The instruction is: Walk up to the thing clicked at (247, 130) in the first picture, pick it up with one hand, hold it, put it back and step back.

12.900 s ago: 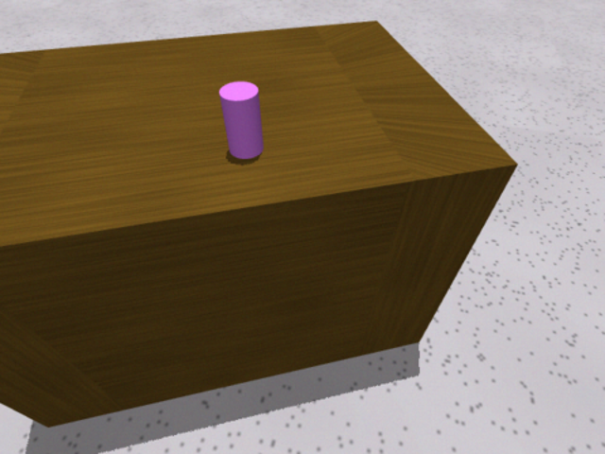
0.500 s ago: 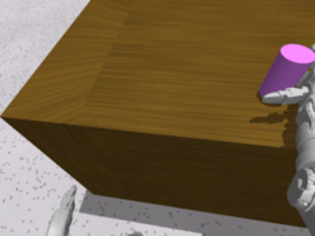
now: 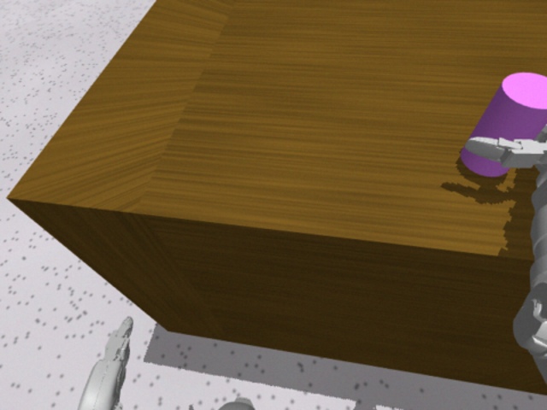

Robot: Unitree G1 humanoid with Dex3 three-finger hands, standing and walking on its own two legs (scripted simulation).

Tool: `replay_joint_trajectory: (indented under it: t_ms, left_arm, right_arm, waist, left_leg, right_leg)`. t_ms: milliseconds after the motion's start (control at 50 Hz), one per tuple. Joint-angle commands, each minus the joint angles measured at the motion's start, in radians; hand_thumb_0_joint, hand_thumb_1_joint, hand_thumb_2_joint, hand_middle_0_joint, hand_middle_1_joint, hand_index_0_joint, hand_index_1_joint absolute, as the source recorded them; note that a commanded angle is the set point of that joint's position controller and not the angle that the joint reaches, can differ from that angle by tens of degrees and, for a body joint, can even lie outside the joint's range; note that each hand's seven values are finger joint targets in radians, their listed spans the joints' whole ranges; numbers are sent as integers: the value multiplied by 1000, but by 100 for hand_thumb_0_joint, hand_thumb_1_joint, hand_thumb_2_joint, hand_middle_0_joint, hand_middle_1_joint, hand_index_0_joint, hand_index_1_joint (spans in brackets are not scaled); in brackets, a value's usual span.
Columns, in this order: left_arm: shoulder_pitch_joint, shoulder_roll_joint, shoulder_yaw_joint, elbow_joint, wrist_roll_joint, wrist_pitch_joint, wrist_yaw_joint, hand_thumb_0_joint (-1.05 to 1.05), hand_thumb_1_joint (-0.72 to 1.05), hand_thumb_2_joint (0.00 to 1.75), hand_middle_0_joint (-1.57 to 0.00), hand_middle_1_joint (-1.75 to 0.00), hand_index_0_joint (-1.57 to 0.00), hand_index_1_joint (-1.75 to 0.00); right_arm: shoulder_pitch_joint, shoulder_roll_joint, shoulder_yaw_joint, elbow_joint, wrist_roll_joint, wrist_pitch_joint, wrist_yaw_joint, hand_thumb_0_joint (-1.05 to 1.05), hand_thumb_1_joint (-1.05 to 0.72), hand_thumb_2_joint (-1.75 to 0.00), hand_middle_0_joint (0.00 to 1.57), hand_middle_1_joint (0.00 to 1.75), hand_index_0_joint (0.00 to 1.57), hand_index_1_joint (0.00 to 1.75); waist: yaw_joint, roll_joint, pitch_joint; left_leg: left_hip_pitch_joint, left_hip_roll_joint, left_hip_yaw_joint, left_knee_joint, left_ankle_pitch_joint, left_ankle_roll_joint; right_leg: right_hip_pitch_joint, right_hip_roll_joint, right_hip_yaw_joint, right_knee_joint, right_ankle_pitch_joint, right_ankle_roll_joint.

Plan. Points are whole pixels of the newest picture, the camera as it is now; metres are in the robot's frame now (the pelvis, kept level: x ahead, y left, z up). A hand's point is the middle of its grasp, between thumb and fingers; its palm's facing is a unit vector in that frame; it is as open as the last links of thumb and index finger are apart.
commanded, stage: close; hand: right
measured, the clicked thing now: (506, 128) +0.51 -0.25 +0.13
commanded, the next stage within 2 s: settle in 0.10 s
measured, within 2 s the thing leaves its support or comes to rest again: leaves its support in 0.48 s
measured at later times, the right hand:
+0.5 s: hand (516, 121) +0.50 -0.25 +0.15, palm faces +0.26 +0.97 +0.01, open 9.8 cm
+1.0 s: hand (529, 99) +0.50 -0.25 +0.18, palm faces +0.26 +0.97 +0.00, open 9.9 cm
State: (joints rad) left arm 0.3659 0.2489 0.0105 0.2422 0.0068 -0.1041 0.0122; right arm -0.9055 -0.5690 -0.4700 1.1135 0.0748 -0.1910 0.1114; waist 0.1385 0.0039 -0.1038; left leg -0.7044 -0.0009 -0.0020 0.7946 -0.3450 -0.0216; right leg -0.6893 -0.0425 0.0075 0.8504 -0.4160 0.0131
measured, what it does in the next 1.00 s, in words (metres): stands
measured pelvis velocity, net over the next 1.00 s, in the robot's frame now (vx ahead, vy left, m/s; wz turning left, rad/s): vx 0.01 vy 0.00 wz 0.00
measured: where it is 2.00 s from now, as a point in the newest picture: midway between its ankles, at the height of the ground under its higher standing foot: outside the picture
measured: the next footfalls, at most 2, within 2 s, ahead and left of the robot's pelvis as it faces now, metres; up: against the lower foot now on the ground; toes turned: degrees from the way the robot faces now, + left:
none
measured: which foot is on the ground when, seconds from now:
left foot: down 0.00-1.00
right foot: down 0.00-1.00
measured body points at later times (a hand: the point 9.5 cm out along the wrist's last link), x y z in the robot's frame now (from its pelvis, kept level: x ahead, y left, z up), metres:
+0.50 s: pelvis +0.01 -0.01 +0.01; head +0.08 -0.02 +0.45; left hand +0.15 +0.26 -0.04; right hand +0.48 -0.31 +0.15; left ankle +0.02 +0.14 -0.70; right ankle -0.01 -0.12 -0.70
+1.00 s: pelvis +0.01 +0.00 +0.02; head +0.07 -0.01 +0.46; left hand +0.15 +0.25 -0.04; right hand +0.48 -0.30 +0.19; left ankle +0.02 +0.14 -0.70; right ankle -0.01 -0.12 -0.70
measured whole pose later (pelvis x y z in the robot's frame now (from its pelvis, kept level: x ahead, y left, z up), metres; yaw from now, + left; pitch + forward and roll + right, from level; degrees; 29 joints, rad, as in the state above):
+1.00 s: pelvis +0.01 +0.00 +0.02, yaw +0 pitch +11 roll +1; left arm 0.34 0.25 0.01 0.34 -0.01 -0.10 0.03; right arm -0.92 -0.53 -0.43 1.03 0.07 -0.05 0.08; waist 0.10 -0.01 -0.09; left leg -0.57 0.01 -0.01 0.68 -0.31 -0.03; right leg -0.55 -0.03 0.00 0.73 -0.38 0.01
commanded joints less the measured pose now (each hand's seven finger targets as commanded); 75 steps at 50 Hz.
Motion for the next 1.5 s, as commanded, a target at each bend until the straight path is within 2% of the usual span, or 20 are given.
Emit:
replay_joint_trajectory:
  t_ms: [0, 220, 300, 560, 620, 680, 720, 800, 840, 920, 960, 1020, 1080, 1140, 1200, 1260, 1300, 1360, 1420, 1480]
  left_arm:
    - [-1, 138, 88, -116, -6, -51, 7, 0, -54, 4, -5, -5, -5, -5]
    - [63, 144, 94, -106, -7, -37, 6, 0, -57, 6, -6, -5, -5, -6]
    - [4, 149, 94, -174, -12, -35, 8, 0, -57, 7, -6, -5, -5, -6]
    - [0, 114, 64, -29, -14, -39, 16, 0, -56, 6, -5, -5, -5, -6]
    - [-111, 185, 110, -143, -14, -55, 26, 0, -55, 5, -5, -5, -5, -5]
    - [24, 106, 66, -13, -20, -46, 17, 0, -55, 6, -5, -5, -5, -5]
    - [-122, 177, 105, -151, -20, -63, 27, 0, -56, 6, -5, -5, -4, -5]
    - [27, 51, 15, 18, -22, -49, 9, 0, -55, 6, -5, -5, -5, -5]
    - [-115, 186, 113, -140, -17, -68, 31, 0, -56, 6, -5, -5, -4, -5]
    - [-17, 85, 44, -10, -24, -59, 19, 0, -55, 6, -5, -5, -4, -5]
    - [-138, 203, 121, -144, -19, -76, 43, 0, -56, 6, -5, -5, -4, -5]
    - [2, 73, 30, 10, -24, -61, 31, 0, -56, 6, -5, -5, -4, -6]
    - [-131, 190, 115, -114, -18, -81, 50, 0, -56, 6, -5, -5, -4, -5]
    - [26, 71, 40, 56, -24, -62, 30, 0, -56, 6, -5, -6, -5, -6]
    - [-88, 203, 138, -47, -16, -72, 47, 0, -55, 6, -5, -5, -5, -5]
    - [-72, 85, 44, -28, -26, -73, 36, 0, -56, 6, -5, -6, -5, -6]
    - [-100, 166, 108, -78, -26, -82, 50, 0, -56, 6, -5, -5, -5, -6]
    - [-30, 93, 64, 21, -27, -71, 42, 0, -56, 6, -5, -5, -5, -6]
    - [-65, 179, 142, 32, -24, -76, 55, 0, -55, 6, -5, -5, -4, -5]
    - [-84, 121, 98, 9, -27, -75, 46, 0, -56, 6, -5, -5, -4, -5]
  right_arm:
    - [-404, -216, 9, -208, 11, -56, 27, 0, 1, -66, 108, 89, 108, 89]
    - [-353, -207, -7, -132, 18, -47, 19, 0, -31, -114, 120, 125, 122, 125]
    - [-520, -298, -30, -360, 12, -53, 5, 0, -31, -119, 124, 131, 126, 131]
    - [-513, -237, 12, -289, 15, 5, -21, 0, -19, -122, 121, 133, 125, 133]
    - [-613, -332, -24, -413, 12, -4, -35, 0, -23, -126, 123, 137, 127, 137]
    - [-478, -185, 42, -247, 19, 31, -17, 0, -22, -129, 123, 139, 127, 139]
    - [-618, -332, -31, -398, 18, 6, -33, 0, -22, -129, 125, 140, 129, 140]
    - [-459, -126, 78, -183, 25, 45, -9, 0, -23, -131, 124, 141, 128, 141]
    - [-670, -367, -37, -454, 16, 8, -35, 0, -22, -133, 125, 143, 130, 143]
    - [-528, -157, 72, -288, 30, 47, -16, 0, -20, -133, 123, 143, 128, 143]
    - [-699, -388, -40, -504, 23, 21, -40, 0, -21, -134, 125, 144, 129, 144]
    - [-504, -139, 81, -251, 32, 74, -21, 0, -22, -137, 123, 145, 128, 145]
    - [-693, -380, -32, -486, 24, 41, -47, 0, -20, -135, 125, 145, 130, 145]
    - [-497, -148, 79, -254, 32, 90, -21, 0, -13, -134, 126, 145, 132, 145]
    - [-630, -344, -25, -440, 24, 67, -48, 0, -11, -132, 124, 143, 129, 143]
    - [-586, -159, 83, -434, 40, 85, -31, 0, -11, -130, 122, 140, 127, 140]
    - [-626, -268, 21, -533, 41, 83, -39, 0, -12, -129, 123, 141, 128, 141]
    - [-508, -150, 75, -460, 52, 125, -30, 0, -12, -130, 124, 141, 129, 141]
    - [-491, -229, 12, -500, 58, 157, -52, 0, -17, -130, 125, 141, 129, 141]
    - [-475, -158, 54, -630, 62, 179, -52, 0, -17, -131, 126, 142, 131, 142]
  waist:
    - [1, -130, -401]
    - [10, -79, -372]
    - [-24, -146, -518]
    - [-26, -148, -428]
    - [-29, -142, -537]
    - [-16, -88, -376]
    - [-31, -108, -501]
    - [-16, -93, -299]
    - [-42, -149, -543]
    - [-28, -109, -373]
    - [-48, -148, -585]
    - [-26, -96, -330]
    - [-49, -153, -567]
    - [-33, -95, -311]
    - [-53, -125, -512]
    - [-54, -117, -409]
    - [-67, -128, -538]
    - [-74, -124, -410]
    - [-79, -103, -414]
    - [-105, -88, -427]
  left_leg:
    - [187, -17, 18, -57, 319, 24]
    - [200, -17, 27, -57, 339, 22]
    - [268, -12, 21, -53, 391, 25]
    - [282, -20, 28, -114, 390, 30]
    - [316, -20, 27, -122, 408, 25]
    - [302, -17, 27, -136, 405, 22]
    - [341, -16, 25, -132, 412, 24]
    - [270, -21, 30, -160, 342, 20]
    - [357, -11, 17, -145, 393, 22]
    - [314, -17, 28, -164, 370, 21]
    - [374, -14, 25, -151, 415, 21]
    - [300, -22, 35, -181, 358, 22]
    - [400, -11, 21, -164, 426, 23]
    - [337, -15, 27, -192, 402, 19]
    - [401, -13, 22, -184, 416, 23]
    - [378, -17, 30, -205, 395, 22]
    - [421, -15, 30, -192, 448, 27]
    - [418, -12, 34, -208, 457, 29]
    - [411, -15, 38, -223, 429, 29]
    - [461, -8, 38, -225, 470, 29]
  right_leg:
    - [215, 24, -8, -83, 351, -16]
    - [203, 29, -8, -86, 369, -17]
    - [286, 31, -13, -88, 428, -13]
    - [341, 25, -15, -137, 472, -7]
    - [406, 21, -14, -141, 490, -9]
    - [326, 31, -23, -161, 432, -16]
    - [373, 24, -18, -164, 461, -10]
    - [315, 27, -22, -183, 391, -16]
    - [398, 28, -24, -177, 432, -12]
    - [353, 29, -23, -193, 405, -14]
    - [452, 24, -19, -180, 471, -10]
    - [377, 25, -19, -207, 416, -12]
    - [448, 27, -26, -193, 473, -9]
    - [359, 32, -30, -214, 431, -14]
    - [430, 29, -27, -216, 451, -11]
    - [427, 26, -25, -237, 446, -10]
    - [490, 24, -25, -232, 511, -6]
    - [451, 30, -29, -248, 518, -5]
    - [472, 26, -24, -253, 508, -9]
    - [483, 31, -30, -260, 536, -9]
